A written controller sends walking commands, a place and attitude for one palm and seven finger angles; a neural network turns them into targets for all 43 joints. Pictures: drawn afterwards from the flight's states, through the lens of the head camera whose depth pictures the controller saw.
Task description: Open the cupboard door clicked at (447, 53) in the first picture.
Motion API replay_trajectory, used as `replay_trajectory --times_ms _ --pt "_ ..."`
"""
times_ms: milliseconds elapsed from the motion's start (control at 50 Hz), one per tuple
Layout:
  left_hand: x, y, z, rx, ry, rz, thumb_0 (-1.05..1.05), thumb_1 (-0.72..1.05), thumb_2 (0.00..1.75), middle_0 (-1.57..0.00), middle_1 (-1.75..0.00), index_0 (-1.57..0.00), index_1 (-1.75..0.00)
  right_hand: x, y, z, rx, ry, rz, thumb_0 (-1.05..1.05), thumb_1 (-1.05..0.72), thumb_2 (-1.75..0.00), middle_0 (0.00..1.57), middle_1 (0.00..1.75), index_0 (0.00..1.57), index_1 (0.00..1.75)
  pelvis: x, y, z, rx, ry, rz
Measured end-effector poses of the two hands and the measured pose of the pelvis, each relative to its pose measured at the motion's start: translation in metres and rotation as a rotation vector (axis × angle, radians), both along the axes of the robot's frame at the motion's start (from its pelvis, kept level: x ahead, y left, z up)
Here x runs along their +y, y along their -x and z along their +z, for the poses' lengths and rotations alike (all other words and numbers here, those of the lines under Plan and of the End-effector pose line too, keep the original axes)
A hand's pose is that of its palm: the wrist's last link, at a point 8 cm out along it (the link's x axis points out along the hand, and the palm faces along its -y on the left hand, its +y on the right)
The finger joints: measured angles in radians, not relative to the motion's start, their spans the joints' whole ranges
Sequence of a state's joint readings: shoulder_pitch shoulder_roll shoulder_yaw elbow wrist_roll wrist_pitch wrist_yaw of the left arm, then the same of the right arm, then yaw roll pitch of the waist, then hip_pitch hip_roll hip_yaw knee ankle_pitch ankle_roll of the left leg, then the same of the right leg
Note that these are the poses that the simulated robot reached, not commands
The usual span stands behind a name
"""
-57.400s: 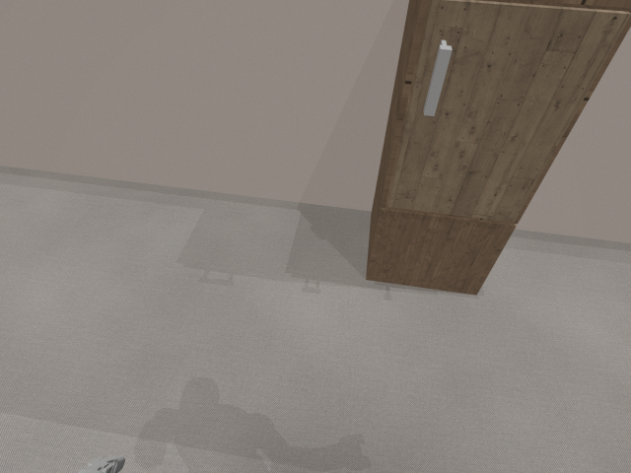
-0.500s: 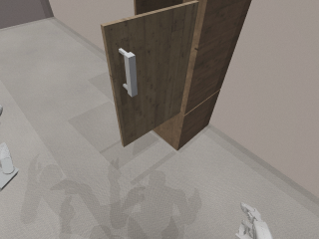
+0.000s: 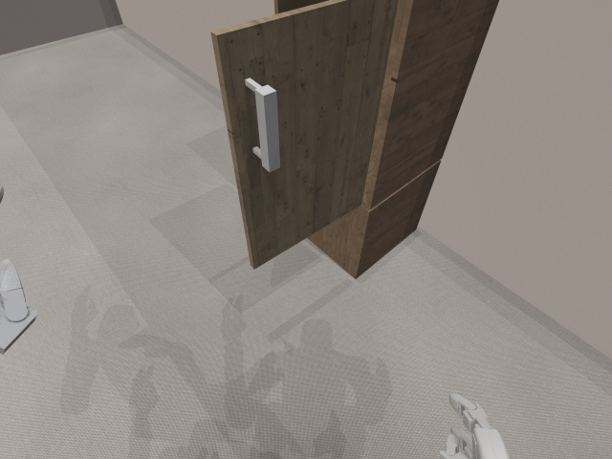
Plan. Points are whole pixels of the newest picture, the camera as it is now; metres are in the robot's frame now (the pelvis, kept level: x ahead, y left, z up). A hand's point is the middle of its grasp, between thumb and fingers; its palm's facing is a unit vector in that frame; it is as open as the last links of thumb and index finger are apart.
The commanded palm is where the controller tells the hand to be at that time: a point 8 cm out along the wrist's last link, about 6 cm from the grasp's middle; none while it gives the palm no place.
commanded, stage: stop stepping back and stand still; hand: left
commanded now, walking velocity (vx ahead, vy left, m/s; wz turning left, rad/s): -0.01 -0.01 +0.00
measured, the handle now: (261, 126) +0.63 +0.11 +0.10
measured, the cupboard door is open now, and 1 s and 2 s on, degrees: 86 86 86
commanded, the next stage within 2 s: let the arm hang, fingers relaxed in 0.04 s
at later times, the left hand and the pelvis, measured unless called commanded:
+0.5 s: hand out of the picture +0.02 +0.18 -0.17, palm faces +0.07 -0.98 -0.20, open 7.0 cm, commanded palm none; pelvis -0.02 -0.01 +0.00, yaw +4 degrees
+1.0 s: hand out of the picture +0.01 +0.25 -0.14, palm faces +0.08 -0.94 -0.32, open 7.4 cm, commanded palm none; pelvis -0.03 +0.02 +0.01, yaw +4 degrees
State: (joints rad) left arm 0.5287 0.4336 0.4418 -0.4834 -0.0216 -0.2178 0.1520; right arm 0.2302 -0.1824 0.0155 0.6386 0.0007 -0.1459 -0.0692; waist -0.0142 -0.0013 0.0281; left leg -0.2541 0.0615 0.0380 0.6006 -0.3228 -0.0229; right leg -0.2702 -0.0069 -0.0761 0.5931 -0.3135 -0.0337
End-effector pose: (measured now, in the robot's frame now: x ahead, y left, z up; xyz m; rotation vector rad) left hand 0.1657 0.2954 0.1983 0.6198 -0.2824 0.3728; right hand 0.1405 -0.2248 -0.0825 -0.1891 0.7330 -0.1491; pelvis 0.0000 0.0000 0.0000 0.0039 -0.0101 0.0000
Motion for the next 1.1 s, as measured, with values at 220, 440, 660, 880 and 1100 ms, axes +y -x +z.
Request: replay_trajectory --times_ms 220,440,660,880,1100 --pt "0.027 -0.011 -0.096 0.384 0.198 0.079 0.01 0.89 0.9 -0.2 -0.3 -0.21 -0.31 0.0 -0.003 -0.01 0.088 0.009 0.059 0.0 -0.9 -0.9 0.21 0.3 0.21 0.3 0.017 0.005 0.003 0.04 0.012 0.045" --pt "-0.077 0.128 -0.327 1.361 0.655 0.186 0.01 0.93 0.9 -0.2 -0.3 -0.21 -0.3 -0.03 0.073 -0.044 0.415 0.021 0.007 0.0 -0.9 -0.9 0.2 0.3 0.21 0.3 -0.004 0.017 -0.004 -0.002 -0.005 0.068" --pt "-0.04 0.204 -0.326 1.528 0.669 0.386 0.0 0.94 0.9 -0.2 -0.3 -0.21 -0.3 -0.02 0.144 -0.047 0.658 0.02 -0.02 0.0 -0.9 -0.9 0.2 0.3 0.2 0.3 0.0 0.027 0.01 -0.018 0.016 0.075" --pt "-0.008 0.189 -0.311 1.471 0.61 0.412 0.01 0.91 0.9 -0.2 -0.3 -0.2 -0.3 -0.006 0.136 -0.052 0.614 -0.014 -0.013 0.0 -0.9 -0.9 0.2 0.3 0.21 0.3 0.012 0.033 0.013 -0.031 0.006 0.069" --pt "0.004 0.153 -0.305 1.399 0.58 0.359 0.01 0.9 0.9 -0.2 -0.3 -0.21 -0.3 -0.023 0.108 -0.041 0.545 0.038 -0.017 0.0 -0.9 -0.9 0.2 0.3 0.21 0.3 0.017 0.031 0.015 -0.033 0.002 0.067"
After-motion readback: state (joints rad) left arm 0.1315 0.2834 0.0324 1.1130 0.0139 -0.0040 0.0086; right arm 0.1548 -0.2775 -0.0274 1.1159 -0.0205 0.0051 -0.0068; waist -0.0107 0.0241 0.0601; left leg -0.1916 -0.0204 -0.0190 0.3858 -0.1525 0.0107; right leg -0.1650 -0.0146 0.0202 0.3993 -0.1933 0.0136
